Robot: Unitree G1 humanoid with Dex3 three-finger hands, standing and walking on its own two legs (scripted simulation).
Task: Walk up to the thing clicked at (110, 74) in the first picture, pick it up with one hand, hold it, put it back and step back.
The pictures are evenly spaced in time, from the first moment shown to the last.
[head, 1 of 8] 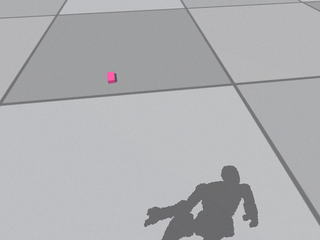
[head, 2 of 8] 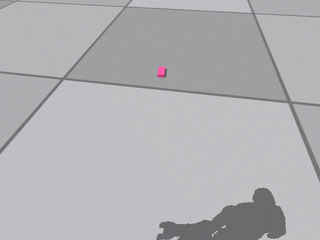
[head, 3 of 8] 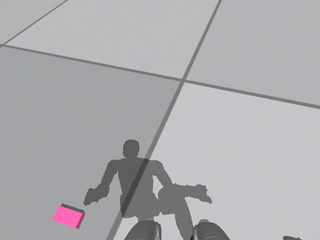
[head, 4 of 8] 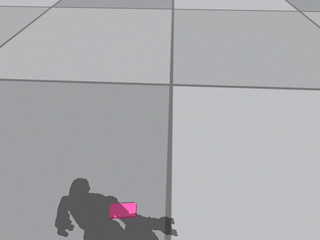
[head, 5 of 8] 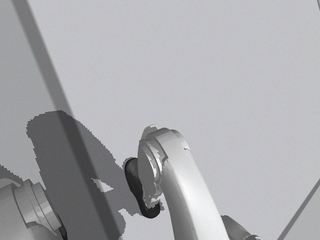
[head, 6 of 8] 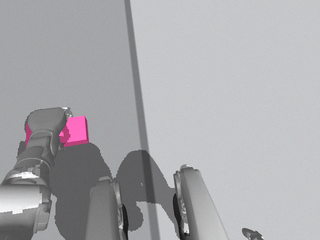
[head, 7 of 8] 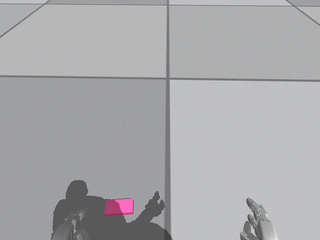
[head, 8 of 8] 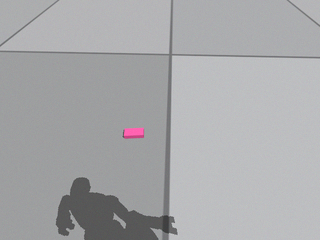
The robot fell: no
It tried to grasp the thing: yes
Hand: left
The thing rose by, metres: 0.68
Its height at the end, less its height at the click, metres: +0.00
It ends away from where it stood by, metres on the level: 0.01
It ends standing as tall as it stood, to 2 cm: yes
